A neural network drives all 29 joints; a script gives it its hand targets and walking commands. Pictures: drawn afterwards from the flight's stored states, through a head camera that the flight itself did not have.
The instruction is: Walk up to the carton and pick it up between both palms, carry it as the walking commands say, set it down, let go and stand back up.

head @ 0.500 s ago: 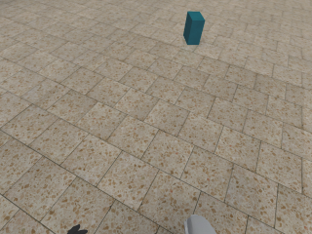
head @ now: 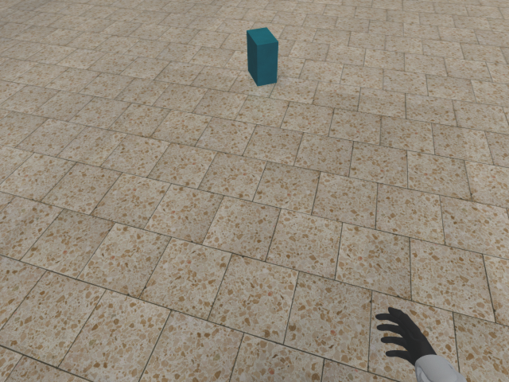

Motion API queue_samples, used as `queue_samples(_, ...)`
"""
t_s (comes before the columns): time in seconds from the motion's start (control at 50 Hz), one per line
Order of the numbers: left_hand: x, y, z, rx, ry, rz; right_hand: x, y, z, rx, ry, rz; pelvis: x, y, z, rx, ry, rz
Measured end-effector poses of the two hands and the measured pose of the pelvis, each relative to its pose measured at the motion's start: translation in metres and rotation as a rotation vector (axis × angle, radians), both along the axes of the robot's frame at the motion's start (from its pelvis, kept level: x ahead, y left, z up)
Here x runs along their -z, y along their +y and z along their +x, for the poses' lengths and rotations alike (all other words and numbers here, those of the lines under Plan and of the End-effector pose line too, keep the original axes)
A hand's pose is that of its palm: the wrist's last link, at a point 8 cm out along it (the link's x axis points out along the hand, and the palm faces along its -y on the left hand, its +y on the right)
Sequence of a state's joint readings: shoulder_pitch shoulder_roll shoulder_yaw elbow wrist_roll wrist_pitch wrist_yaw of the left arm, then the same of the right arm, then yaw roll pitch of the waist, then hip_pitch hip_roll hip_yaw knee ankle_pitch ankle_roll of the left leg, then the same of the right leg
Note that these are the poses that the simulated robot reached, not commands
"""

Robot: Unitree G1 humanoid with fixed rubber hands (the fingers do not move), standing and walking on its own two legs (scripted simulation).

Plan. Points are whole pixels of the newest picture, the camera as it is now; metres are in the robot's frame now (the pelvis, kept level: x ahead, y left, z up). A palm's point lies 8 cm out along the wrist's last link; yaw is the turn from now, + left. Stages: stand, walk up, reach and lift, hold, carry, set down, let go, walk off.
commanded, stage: walk up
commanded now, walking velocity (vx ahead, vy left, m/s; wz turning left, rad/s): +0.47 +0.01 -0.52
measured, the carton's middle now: (262, 57) +2.20 -0.11 -0.61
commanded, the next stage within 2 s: none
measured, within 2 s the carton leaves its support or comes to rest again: neither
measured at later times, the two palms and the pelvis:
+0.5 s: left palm (176, 264) +0.38 +0.18 -0.14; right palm (422, 296) +0.28 -0.31 -0.13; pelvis +0.27 -0.06 -0.01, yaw -7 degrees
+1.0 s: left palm (213, 167) +0.67 +0.12 -0.14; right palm (410, 234) +0.42 -0.34 -0.12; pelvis +0.52 -0.10 -0.01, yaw -13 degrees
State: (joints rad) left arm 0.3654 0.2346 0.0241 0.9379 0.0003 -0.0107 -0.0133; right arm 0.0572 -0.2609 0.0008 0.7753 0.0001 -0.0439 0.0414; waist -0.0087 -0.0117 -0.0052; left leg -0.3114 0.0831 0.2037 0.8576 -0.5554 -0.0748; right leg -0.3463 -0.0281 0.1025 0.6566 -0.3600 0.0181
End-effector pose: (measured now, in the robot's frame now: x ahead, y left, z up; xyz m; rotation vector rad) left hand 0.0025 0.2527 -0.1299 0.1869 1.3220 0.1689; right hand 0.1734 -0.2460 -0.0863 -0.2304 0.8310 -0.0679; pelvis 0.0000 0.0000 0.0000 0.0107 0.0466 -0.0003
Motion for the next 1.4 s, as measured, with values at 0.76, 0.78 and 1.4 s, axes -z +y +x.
queue_samples(0.76,0.016,-0.059,0.441,0.160,0.002,-0.054,-0.012,-0.073,0.338,0.202,0.010,-0.050,-0.002,-0.050,0.402,0.172,-0.035,-0.044)
queue_samples(0.78,0.015,-0.063,0.460,0.166,-0.021,-0.061,-0.008,-0.074,0.328,0.218,0.053,-0.049,-0.003,-0.052,0.413,0.173,-0.036,-0.047)
queue_samples(1.4,0.015,-0.170,0.767,0.280,0.013,-0.026,0.001,-0.189,0.610,0.298,0.029,-0.018,0.002,-0.156,0.692,0.281,-0.025,-0.037)
